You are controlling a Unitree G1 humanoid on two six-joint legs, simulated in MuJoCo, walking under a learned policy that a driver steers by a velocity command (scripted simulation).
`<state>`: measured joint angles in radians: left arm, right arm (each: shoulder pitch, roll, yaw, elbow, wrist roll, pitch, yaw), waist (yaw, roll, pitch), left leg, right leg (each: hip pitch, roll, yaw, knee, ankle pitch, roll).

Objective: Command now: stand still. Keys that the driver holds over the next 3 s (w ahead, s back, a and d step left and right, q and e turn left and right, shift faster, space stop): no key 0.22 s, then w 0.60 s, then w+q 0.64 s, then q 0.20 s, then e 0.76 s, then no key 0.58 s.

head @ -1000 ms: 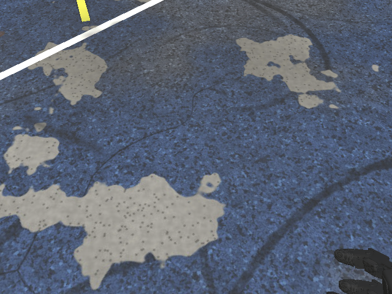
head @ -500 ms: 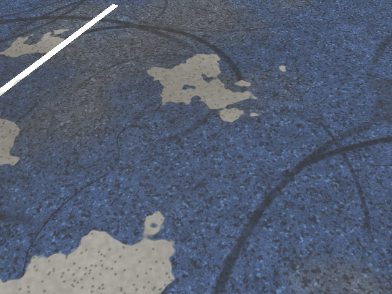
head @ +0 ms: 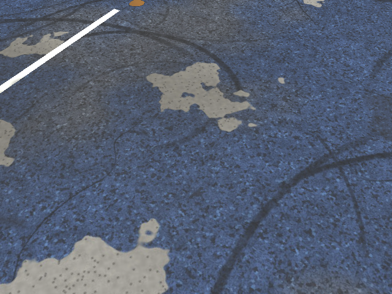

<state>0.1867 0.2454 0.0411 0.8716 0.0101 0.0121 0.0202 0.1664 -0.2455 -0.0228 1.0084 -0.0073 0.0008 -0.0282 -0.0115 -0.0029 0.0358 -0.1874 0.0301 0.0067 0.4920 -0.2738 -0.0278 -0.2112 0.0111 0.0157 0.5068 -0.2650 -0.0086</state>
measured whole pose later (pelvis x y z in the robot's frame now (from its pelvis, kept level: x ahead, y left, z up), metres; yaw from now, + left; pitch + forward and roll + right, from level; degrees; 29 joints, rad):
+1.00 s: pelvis +0.29 -0.02 -0.01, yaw +4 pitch +1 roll +0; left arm 0.03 0.24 0.05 0.89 -0.01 -0.10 -0.03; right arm 0.40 -0.23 -0.04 1.04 0.04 -0.08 -0.01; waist -0.04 0.02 0.05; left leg -0.26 0.04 -0.07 1.15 -0.42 0.03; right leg -0.40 0.00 -0.09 0.54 -0.16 -0.05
